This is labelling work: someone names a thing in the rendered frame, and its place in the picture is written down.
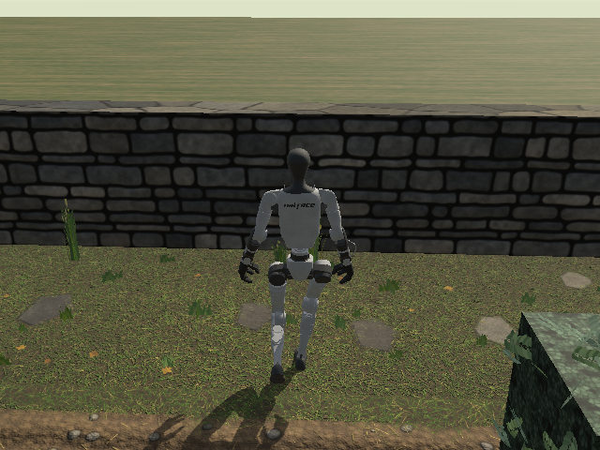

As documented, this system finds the left robot thigh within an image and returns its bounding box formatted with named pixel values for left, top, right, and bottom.
left=268, top=262, right=287, bottom=328

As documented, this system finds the right robot upper arm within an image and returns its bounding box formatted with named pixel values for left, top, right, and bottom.
left=319, top=188, right=344, bottom=241

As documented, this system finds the robot left forearm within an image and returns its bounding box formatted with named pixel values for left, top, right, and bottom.
left=241, top=227, right=261, bottom=265

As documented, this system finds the left robot upper arm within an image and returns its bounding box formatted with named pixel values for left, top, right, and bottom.
left=252, top=189, right=279, bottom=242

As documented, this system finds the robot left hand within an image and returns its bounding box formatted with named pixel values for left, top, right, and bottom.
left=238, top=262, right=260, bottom=283

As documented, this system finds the robot right foot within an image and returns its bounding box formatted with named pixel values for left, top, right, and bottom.
left=294, top=347, right=308, bottom=370

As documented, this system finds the robot right forearm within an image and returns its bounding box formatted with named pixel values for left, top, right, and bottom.
left=335, top=226, right=352, bottom=266

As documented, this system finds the robot right hand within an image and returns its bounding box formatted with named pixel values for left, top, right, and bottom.
left=332, top=263, right=354, bottom=284

